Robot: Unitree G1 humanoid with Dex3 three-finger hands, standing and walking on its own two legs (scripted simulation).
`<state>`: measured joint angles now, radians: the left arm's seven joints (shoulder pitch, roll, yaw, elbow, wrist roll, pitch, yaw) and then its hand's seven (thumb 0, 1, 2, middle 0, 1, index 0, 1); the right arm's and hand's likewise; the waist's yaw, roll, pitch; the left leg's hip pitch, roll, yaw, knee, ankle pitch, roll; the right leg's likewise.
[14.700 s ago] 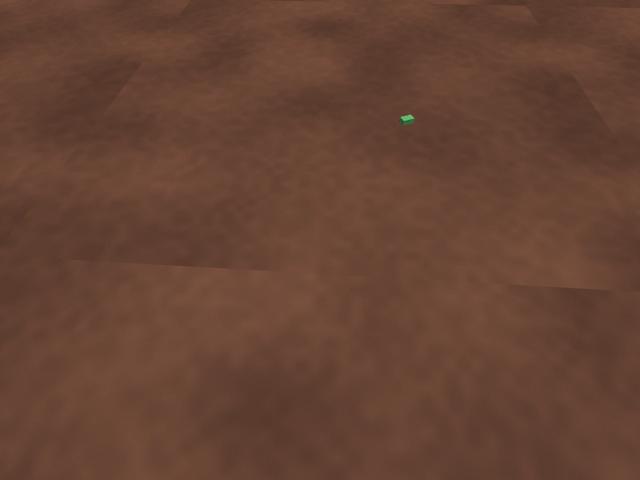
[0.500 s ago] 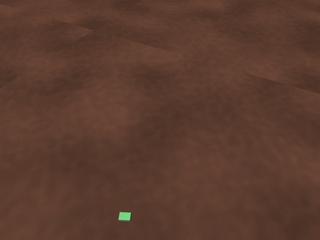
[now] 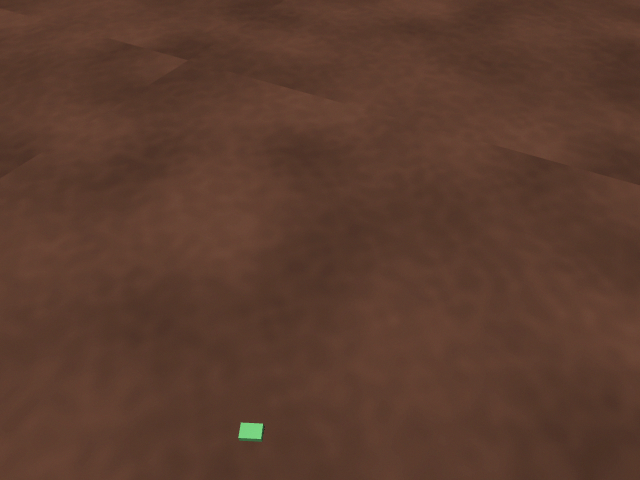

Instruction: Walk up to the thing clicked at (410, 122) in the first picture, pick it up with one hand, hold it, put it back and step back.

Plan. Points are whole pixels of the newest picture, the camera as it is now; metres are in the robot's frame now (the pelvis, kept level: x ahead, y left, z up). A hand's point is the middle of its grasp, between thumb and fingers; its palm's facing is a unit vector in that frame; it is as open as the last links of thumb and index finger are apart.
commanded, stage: stand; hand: left
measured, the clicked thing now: (251, 432) +0.38 +0.22 -0.77
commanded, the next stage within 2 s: walk up in 0.14 s
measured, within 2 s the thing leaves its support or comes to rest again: neither
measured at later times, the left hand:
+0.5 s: hand out of the picture +0.06 +0.25 -0.17, palm faces -0.03 -0.94 -0.35, open 7.4 cm
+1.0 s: hand out of the picture +0.03 +0.24 -0.16, palm faces -0.07 -0.93 -0.35, open 7.4 cm
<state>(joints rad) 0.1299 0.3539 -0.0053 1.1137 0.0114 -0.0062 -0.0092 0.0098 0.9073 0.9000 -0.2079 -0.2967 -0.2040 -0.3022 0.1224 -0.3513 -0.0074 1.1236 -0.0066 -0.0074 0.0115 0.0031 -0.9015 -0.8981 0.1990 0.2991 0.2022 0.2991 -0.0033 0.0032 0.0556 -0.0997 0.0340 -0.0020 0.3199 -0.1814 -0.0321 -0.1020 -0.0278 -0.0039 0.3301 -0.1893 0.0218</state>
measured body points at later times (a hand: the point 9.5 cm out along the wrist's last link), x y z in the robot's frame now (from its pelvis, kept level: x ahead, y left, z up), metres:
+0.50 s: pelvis -0.04 -0.01 -0.02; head +0.00 -0.01 +0.43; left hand +0.06 +0.30 -0.14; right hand +0.05 -0.34 -0.13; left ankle -0.03 +0.12 -0.73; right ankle +0.00 -0.13 -0.75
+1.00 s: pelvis -0.06 -0.01 -0.01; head -0.03 -0.01 +0.44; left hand +0.04 +0.29 -0.14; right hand +0.01 -0.31 -0.14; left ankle -0.07 +0.11 -0.75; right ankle -0.07 -0.13 -0.75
